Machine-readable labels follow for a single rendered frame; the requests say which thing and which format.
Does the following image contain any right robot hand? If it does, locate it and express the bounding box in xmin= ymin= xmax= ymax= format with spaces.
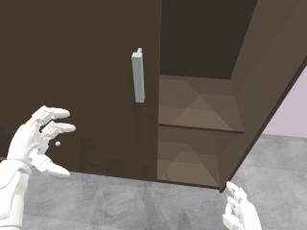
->
xmin=223 ymin=181 xmax=262 ymax=230

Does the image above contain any wardrobe door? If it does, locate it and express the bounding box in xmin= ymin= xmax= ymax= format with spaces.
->
xmin=0 ymin=0 xmax=161 ymax=182
xmin=0 ymin=126 xmax=12 ymax=158

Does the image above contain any handle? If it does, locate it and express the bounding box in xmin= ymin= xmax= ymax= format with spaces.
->
xmin=131 ymin=48 xmax=145 ymax=103

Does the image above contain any left robot forearm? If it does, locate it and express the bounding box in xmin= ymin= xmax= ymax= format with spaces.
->
xmin=0 ymin=159 xmax=33 ymax=230

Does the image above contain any left robot hand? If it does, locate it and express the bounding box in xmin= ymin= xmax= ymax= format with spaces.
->
xmin=7 ymin=105 xmax=76 ymax=178

